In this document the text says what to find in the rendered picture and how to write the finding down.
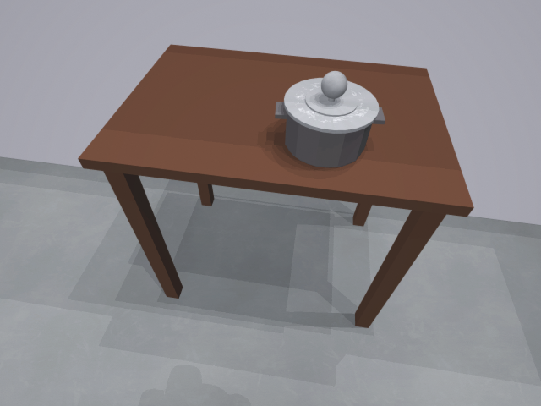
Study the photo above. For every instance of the knob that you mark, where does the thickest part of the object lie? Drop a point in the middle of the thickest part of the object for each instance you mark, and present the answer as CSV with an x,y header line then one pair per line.
x,y
334,84

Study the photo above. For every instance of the pot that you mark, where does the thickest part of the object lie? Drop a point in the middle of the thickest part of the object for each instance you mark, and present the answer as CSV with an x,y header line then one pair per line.
x,y
324,149

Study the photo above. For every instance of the lid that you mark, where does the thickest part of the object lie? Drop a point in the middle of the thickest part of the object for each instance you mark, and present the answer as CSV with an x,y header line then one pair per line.
x,y
306,104

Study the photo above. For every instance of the table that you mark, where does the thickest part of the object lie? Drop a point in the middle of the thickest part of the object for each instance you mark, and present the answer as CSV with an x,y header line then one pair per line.
x,y
207,116

